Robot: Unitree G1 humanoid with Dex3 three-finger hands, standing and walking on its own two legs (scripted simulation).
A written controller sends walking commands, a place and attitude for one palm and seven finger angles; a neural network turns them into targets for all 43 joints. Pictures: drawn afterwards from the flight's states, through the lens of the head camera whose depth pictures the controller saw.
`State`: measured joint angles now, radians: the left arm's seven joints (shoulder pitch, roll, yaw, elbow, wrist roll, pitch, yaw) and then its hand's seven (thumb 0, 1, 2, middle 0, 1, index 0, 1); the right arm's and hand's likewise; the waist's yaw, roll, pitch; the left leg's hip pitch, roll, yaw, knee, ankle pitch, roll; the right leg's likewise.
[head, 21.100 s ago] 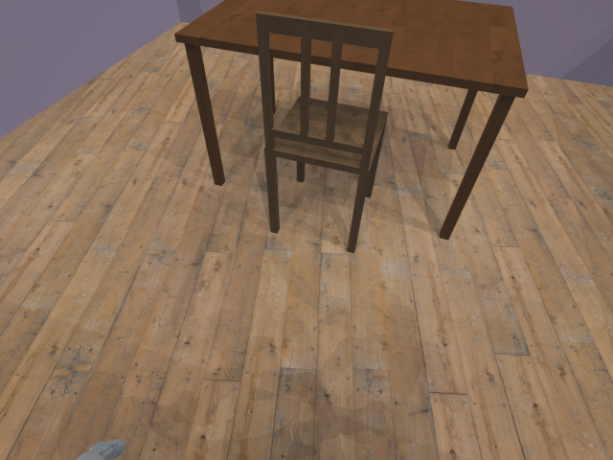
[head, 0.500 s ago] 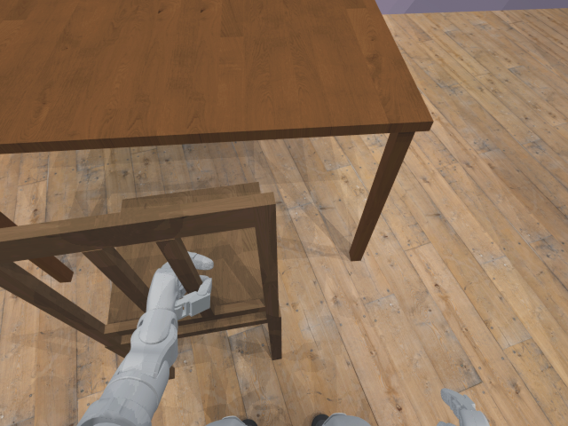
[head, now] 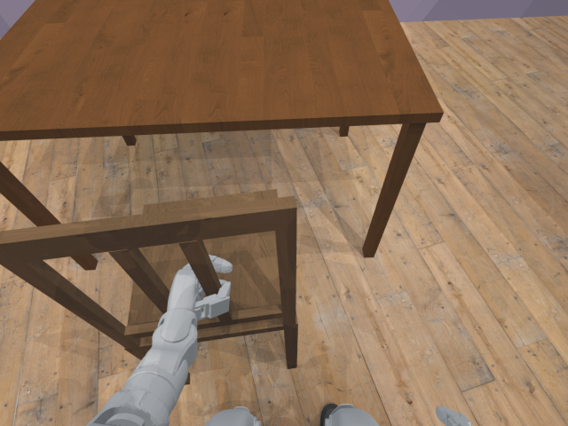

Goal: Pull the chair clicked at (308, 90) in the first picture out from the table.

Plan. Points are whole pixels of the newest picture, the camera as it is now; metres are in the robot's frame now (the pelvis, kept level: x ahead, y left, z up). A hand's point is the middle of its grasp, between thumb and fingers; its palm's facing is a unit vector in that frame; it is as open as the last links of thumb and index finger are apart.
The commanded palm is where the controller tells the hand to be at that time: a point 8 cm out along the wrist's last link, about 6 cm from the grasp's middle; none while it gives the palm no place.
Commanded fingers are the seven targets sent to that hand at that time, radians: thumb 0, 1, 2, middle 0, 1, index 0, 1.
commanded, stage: step backward, pulling the chair out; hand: left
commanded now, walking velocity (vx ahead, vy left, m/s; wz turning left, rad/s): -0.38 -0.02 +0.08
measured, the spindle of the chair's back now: (157, 292) +0.33 +0.22 -0.07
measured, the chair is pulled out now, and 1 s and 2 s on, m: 0.21 0.29 0.46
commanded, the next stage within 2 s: none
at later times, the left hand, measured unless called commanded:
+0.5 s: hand (218, 312) +0.29 +0.11 -0.06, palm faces -0.04 -0.99 -0.16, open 5.5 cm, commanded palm +0.26 +0.16 -0.06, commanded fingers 0.00 0.90 0.90 -0.50 -1.45 -0.50 -1.45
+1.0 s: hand (214, 353) +0.23 +0.11 -0.06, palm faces -0.05 -0.99 -0.15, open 5.5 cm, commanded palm +0.21 +0.16 -0.06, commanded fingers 0.00 0.90 0.90 -0.50 -1.45 -0.50 -1.45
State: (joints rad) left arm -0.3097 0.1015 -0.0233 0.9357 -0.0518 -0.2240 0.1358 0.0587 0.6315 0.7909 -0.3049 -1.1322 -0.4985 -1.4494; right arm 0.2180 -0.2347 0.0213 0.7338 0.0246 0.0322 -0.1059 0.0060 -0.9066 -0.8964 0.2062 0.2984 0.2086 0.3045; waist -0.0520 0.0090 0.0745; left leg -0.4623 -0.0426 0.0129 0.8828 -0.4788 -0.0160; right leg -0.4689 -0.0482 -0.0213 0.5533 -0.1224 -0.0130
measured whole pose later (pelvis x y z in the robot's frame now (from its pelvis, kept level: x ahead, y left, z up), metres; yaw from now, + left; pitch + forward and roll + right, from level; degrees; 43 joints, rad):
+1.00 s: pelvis -0.09 +0.00 +0.00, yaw +2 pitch +3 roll +0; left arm -0.31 0.13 -0.07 0.83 -0.04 -0.16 0.11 0.08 0.65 0.77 -0.27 -1.19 -0.50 -1.45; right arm 0.21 -0.23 0.00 0.69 0.00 0.06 -0.11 0.01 -0.91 -0.90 0.20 0.30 0.21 0.30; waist -0.07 -0.01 0.09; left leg -0.33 0.01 0.02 0.57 -0.29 0.00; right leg -0.46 -0.03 -0.04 0.67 -0.29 -0.01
